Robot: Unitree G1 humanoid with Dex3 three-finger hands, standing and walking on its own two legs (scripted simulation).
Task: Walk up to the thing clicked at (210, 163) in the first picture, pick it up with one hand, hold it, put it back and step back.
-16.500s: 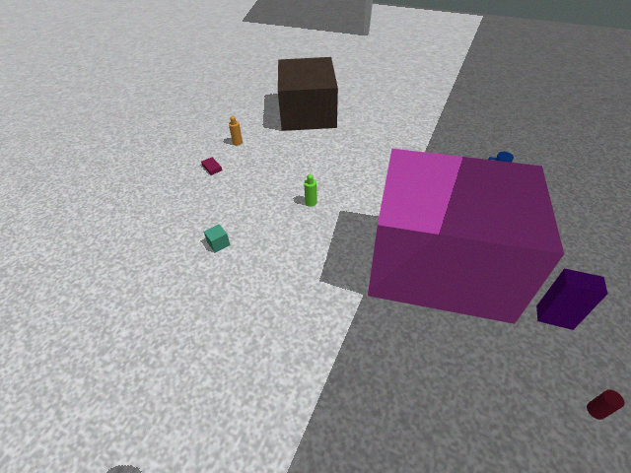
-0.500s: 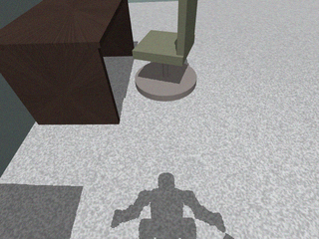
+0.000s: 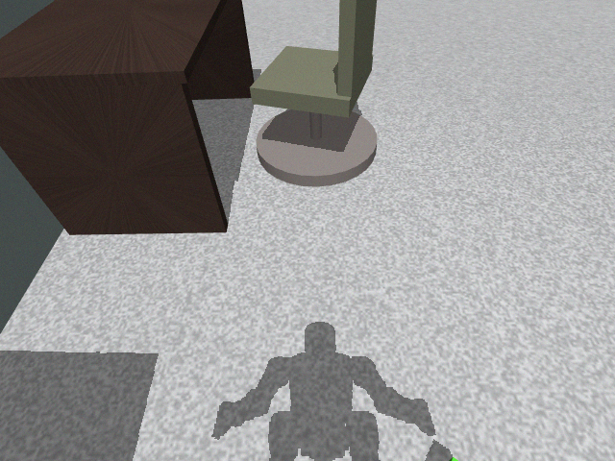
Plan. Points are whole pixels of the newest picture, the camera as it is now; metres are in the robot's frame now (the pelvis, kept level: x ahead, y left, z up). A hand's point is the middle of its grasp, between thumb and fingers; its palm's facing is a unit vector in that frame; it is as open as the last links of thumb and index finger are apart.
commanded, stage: walk up
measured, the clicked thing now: out of the picture -0.73 -1.24 -0.77
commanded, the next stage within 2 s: none
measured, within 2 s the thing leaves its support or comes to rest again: neither
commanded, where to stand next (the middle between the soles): +0.04 +0.01 m, yaw -112 degrees
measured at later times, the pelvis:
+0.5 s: pelvis -0.03 +0.10 +0.00, yaw -32 degrees
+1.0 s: pelvis +0.02 +0.05 -0.02, yaw -61 degrees
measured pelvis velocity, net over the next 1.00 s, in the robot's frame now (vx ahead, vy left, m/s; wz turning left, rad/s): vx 0.02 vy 0.05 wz -1.06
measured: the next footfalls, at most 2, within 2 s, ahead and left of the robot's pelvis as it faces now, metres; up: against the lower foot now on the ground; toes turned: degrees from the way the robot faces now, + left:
left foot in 0.22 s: +0.04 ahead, +0.15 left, +0.00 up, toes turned -21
right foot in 0.70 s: -0.08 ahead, -0.04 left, +0.00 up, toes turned -49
